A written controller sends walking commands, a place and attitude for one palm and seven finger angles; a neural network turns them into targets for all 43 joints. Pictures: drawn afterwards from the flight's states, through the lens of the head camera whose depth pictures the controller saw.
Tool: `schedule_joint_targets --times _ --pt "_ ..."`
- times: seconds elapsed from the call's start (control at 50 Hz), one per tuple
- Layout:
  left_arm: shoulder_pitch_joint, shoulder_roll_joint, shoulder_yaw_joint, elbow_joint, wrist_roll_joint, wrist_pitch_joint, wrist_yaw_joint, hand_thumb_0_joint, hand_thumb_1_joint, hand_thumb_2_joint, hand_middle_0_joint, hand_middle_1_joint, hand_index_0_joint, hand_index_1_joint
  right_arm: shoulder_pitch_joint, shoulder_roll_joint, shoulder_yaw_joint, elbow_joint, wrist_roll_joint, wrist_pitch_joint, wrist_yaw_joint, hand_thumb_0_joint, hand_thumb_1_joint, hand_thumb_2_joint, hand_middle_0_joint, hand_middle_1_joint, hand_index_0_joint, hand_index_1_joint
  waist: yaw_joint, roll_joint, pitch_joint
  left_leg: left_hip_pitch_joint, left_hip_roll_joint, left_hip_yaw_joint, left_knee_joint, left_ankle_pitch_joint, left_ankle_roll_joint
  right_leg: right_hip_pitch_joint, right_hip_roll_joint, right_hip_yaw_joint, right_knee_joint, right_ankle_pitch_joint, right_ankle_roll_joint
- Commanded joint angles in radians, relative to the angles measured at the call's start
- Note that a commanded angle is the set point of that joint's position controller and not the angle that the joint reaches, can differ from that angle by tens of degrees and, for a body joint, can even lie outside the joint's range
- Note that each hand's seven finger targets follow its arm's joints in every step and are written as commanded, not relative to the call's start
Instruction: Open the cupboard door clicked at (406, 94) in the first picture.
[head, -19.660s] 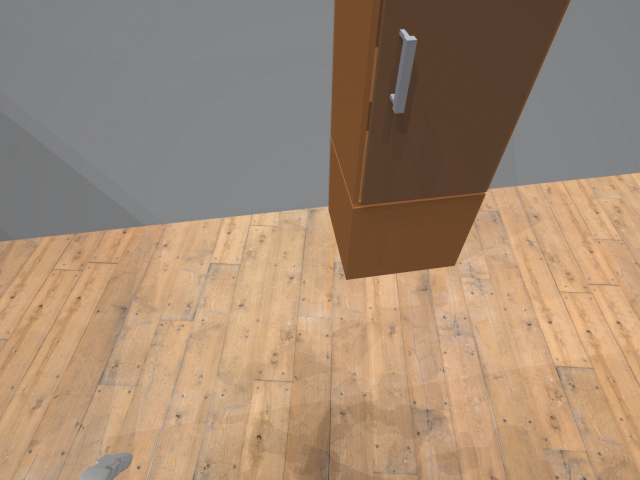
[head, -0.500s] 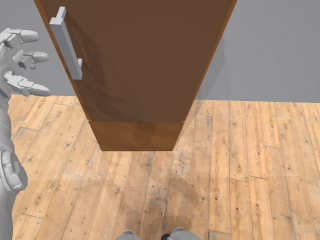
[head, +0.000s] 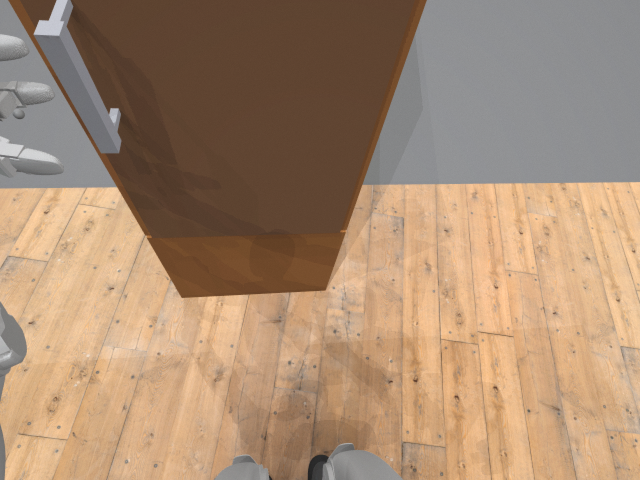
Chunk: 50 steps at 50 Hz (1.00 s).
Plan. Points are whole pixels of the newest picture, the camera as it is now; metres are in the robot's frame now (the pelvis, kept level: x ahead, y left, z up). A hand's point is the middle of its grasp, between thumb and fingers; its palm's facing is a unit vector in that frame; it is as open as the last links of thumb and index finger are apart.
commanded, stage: move the hooked fingers beside the handle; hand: left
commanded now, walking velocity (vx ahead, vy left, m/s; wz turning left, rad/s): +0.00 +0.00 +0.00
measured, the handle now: (89, 83) +0.56 +0.23 +0.12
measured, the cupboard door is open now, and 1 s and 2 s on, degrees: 0 0 0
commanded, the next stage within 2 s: slide the fingers in behind the handle in 0.04 s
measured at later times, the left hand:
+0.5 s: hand (43, 121) +0.50 +0.26 +0.12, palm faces -0.02 -1.00 +0.01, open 14.0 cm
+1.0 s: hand (78, 115) +0.51 +0.23 +0.12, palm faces +0.01 -1.00 +0.01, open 14.0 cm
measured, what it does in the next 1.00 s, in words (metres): stands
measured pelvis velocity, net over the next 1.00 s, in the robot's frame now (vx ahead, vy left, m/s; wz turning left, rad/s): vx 0.00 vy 0.00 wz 0.00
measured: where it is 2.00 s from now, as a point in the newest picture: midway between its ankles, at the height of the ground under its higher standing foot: outside the picture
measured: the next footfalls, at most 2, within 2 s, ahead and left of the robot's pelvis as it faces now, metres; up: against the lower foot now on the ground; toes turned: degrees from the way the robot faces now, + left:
none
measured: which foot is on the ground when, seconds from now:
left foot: down 0.00-1.00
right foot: down 0.00-1.00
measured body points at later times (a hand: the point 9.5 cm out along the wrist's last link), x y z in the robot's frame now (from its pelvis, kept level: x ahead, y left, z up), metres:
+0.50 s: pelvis +0.01 +0.01 +0.00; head +0.11 +0.04 +0.44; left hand +0.49 +0.32 +0.12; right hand +0.03 -0.26 -0.10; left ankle -0.02 +0.06 -0.70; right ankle +0.00 -0.09 -0.70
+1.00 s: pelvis +0.00 +0.00 +0.00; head +0.11 +0.02 +0.44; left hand +0.50 +0.28 +0.12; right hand -0.01 -0.27 -0.10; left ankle -0.02 +0.06 -0.70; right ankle +0.00 -0.09 -0.70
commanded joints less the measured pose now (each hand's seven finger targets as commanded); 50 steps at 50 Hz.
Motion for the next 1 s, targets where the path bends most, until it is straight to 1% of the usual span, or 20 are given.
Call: schedule_joint_targets --times 0.0,0.1,0.12,0.16,0.24,0.3,0.34,0.36,0.42,0.44,0.48,0.54,0.56,0.6,0.64,0.7,0.74,0.78,0.88,0.98 --pt "-0.367 0.306 0.025 -0.199 -0.030 -0.051 -0.018 0.000 -0.500 0.300 -0.300 -1.200 -0.300 -1.200 0.138 -0.198 -0.073 -0.065 -0.001 -0.010 -0.019 0.000 -0.900 -0.900 0.200 0.300 0.200 0.300 0.022 0.140 -0.399 0.241 0.030 -0.098 -0.081 0.424 -0.037 0.229 -0.021 0.081 -0.048 0.328 0.023" --pt "-0.409 0.361 0.067 -0.232 -0.043 -0.071 -0.033 0.000 -0.500 0.300 -0.300 -1.200 -0.300 -1.200 0.141 -0.201 -0.076 -0.059 -0.002 -0.013 -0.024 0.000 -0.900 -0.900 0.200 0.300 0.200 0.300 0.018 0.145 -0.437 0.243 0.029 -0.097 -0.072 0.432 -0.033 0.256 -0.022 0.091 -0.043 0.356 0.023" --pt "-0.414 0.361 0.069 -0.255 -0.043 -0.081 -0.035 0.000 -0.500 0.300 -0.300 -1.200 -0.300 -1.200 0.141 -0.200 -0.078 -0.061 -0.002 -0.013 -0.025 0.000 -0.900 -0.900 0.200 0.300 0.200 0.300 0.024 0.180 -0.464 0.283 0.028 -0.099 -0.068 0.477 -0.038 0.245 -0.021 0.089 -0.036 0.373 0.019" --pt "-0.413 0.274 -0.002 -0.245 -0.043 -0.078 -0.043 0.000 -0.500 0.300 -0.300 -1.200 -0.300 -1.200 0.136 -0.192 -0.075 -0.052 -0.001 -0.012 -0.022 0.000 -0.900 -0.900 0.200 0.300 0.200 0.300 0.006 0.223 -0.444 0.336 0.034 -0.106 -0.063 0.500 -0.050 0.174 -0.018 0.076 -0.041 0.343 0.021" --pt "-0.415 0.248 -0.004 -0.271 -0.057 -0.074 -0.039 0.000 -0.500 0.300 -0.300 -1.200 -0.300 -1.200 0.138 -0.196 -0.083 -0.044 -0.006 -0.015 -0.022 0.000 -0.900 -0.900 0.200 0.300 0.200 0.300 0.009 0.212 -0.480 0.411 0.043 -0.129 -0.061 0.571 -0.064 0.138 -0.014 0.060 -0.040 0.331 0.020" --pt "-0.386 0.190 -0.030 -0.258 -0.065 -0.053 -0.029 0.000 -0.500 0.300 -0.300 -1.200 -0.300 -1.200 0.133 -0.190 -0.084 -0.046 -0.005 -0.018 -0.016 0.000 -0.900 -0.900 0.200 0.300 0.200 0.300 0.014 0.208 -0.460 0.428 0.045 -0.134 -0.061 0.607 -0.071 0.117 -0.013 0.050 -0.042 0.328 0.020" --pt "-0.406 0.205 -0.017 -0.283 -0.063 -0.053 -0.009 0.000 -0.500 0.300 -0.300 -1.200 -0.300 -1.200 0.131 -0.192 -0.085 -0.045 -0.008 -0.018 -0.015 0.000 -0.900 -0.900 0.200 0.300 0.200 0.300 0.015 0.193 -0.460 0.436 0.048 -0.143 -0.061 0.633 -0.077 0.111 -0.015 0.048 -0.039 0.330 0.021" --pt "-0.410 0.160 -0.048 -0.296 -0.059 -0.054 0.001 0.000 -0.500 0.300 -0.300 -1.200 -0.300 -1.200 0.127 -0.185 -0.086 -0.049 -0.007 -0.019 -0.012 0.000 -0.900 -0.900 0.200 0.300 0.200 0.300 0.014 0.224 -0.461 0.456 0.047 -0.146 -0.064 0.651 -0.083 0.099 -0.015 0.044 -0.040 0.325 0.020" --pt "-0.411 0.123 -0.055 -0.332 -0.059 -0.066 0.040 0.000 -0.500 0.300 -0.300 -1.200 -0.300 -1.200 0.125 -0.181 -0.089 -0.054 -0.011 -0.022 -0.003 0.000 -0.900 -0.900 0.200 0.300 0.200 0.300 0.017 0.213 -0.458 0.491 0.052 -0.158 -0.062 0.698 -0.092 0.078 -0.011 0.038 -0.036 0.319 0.017" --pt "-0.406 0.149 -0.031 -0.314 -0.053 -0.067 0.053 0.000 -0.500 0.300 -0.300 -1.200 -0.300 -1.200 0.127 -0.184 -0.092 -0.047 -0.012 -0.021 -0.002 0.000 -0.900 -0.900 0.200 0.300 0.200 0.300 0.018 0.200 -0.461 0.485 0.055 -0.157 -0.061 0.680 -0.092 0.078 -0.012 0.040 -0.038 0.312 0.020" --pt "-0.390 0.133 -0.033 -0.291 -0.049 -0.068 0.074 0.000 -0.500 0.300 -0.300 -1.200 -0.300 -1.200 0.123 -0.180 -0.090 -0.050 -0.010 -0.021 0.001 0.000 -0.900 -0.900 0.200 0.300 0.200 0.300 0.020 0.161 -0.432 0.450 0.051 -0.153 -0.070 0.638 -0.088 0.098 -0.013 0.039 -0.039 0.304 0.021" --pt "-0.405 0.113 -0.041 -0.328 -0.040 -0.084 0.098 0.000 -0.500 0.300 -0.300 -1.200 -0.300 -1.200 0.119 -0.176 -0.091 -0.056 -0.013 -0.026 0.005 0.000 -0.900 -0.900 0.200 0.300 0.200 0.300 0.030 0.202 -0.471 0.483 0.052 -0.159 -0.069 0.684 -0.097 0.103 -0.016 0.041 -0.029 0.316 0.020" --pt "-0.399 0.088 -0.059 -0.300 -0.036 -0.082 0.103 0.000 -0.500 0.300 -0.300 -1.200 -0.300 -1.200 0.120 -0.173 -0.089 -0.051 -0.012 -0.026 0.007 0.000 -0.900 -0.900 0.200 0.300 0.200 0.300 0.021 0.174 -0.448 0.474 0.052 -0.160 -0.070 0.669 -0.096 0.095 -0.014 0.038 -0.031 0.308 0.021" --pt "-0.423 0.108 -0.048 -0.302 -0.028 -0.085 0.115 0.000 -0.500 0.300 -0.300 -1.200 -0.300 -1.200 0.120 -0.174 -0.090 -0.050 -0.012 -0.027 0.007 0.000 -0.900 -0.900 0.200 0.300 0.200 0.300 0.014 0.140 -0.435 0.432 0.047 -0.149 -0.075 0.600 -0.085 0.122 -0.015 0.043 -0.034 0.304 0.023" --pt "-0.398 0.114 -0.036 -0.285 -0.026 -0.086 0.121 0.000 -0.500 0.300 -0.300 -1.200 -0.300 -1.200 0.120 -0.173 -0.087 -0.055 -0.012 -0.029 0.006 0.000 -0.900 -0.900 0.200 0.300 0.200 0.300 0.026 0.139 -0.444 0.404 0.040 -0.137 -0.077 0.595 -0.077 0.156 -0.018 0.051 -0.032 0.330 0.021" --pt "-0.429 0.075 -0.076 -0.245 -0.017 -0.080 0.125 0.000 -0.500 0.300 -0.300 -1.200 -0.300 -1.200 0.118 -0.169 -0.082 -0.050 -0.009 -0.032 0.005 0.000 -0.900 -0.900 0.200 0.300 0.200 0.300 0.005 0.123 -0.385 0.353 0.035 -0.132 -0.088 0.490 -0.066 0.147 -0.020 0.053 -0.038 0.293 0.021" --pt "-0.482 0.079 -0.076 -0.278 -0.014 -0.096 0.128 0.000 -0.500 0.300 -0.300 -1.200 -0.300 -1.200 0.124 -0.172 -0.086 -0.041 -0.013 -0.040 0.004 0.000 -0.900 -0.900 0.200 0.300 0.200 0.300 0.000 0.158 -0.423 0.396 0.038 -0.144 -0.084 0.505 -0.073 0.128 -0.020 0.053 -0.035 0.280 0.019" --pt "-0.449 0.119 -0.038 -0.264 -0.017 -0.102 0.131 0.000 -0.500 0.300 -0.300 -1.200 -0.300 -1.200 0.132 -0.175 -0.086 -0.039 -0.013 -0.043 0.002 0.000 -0.900 -0.900 0.200 0.300 0.200 0.300 0.011 0.134 -0.442 0.379 0.036 -0.137 -0.080 0.502 -0.069 0.158 -0.020 0.058 -0.035 0.298 0.018" --pt "-0.419 0.114 -0.030 -0.272 -0.023 -0.105 0.123 0.000 -0.500 0.300 -0.300 -1.200 -0.300 -1.200 0.137 -0.171 -0.087 -0.041 -0.014 -0.045 0.006 0.000 -0.900 -0.900 0.200 0.300 0.200 0.300 0.021 0.133 -0.477 0.353 0.029 -0.115 -0.075 0.512 -0.054 0.221 -0.022 0.071 -0.032 0.359 0.020" --pt "-0.384 0.119 -0.039 -0.249 -0.019 -0.077 0.119 0.000 -0.500 0.300 -0.300 -1.200 -0.300 -1.200 0.129 -0.171 -0.084 -0.053 -0.008 -0.038 0.006 0.000 -0.900 -0.900 0.200 0.300 0.200 0.300 0.026 0.129 -0.399 0.272 0.022 -0.097 -0.093 0.438 -0.039 0.247 -0.027 0.079 -0.043 0.353 0.020"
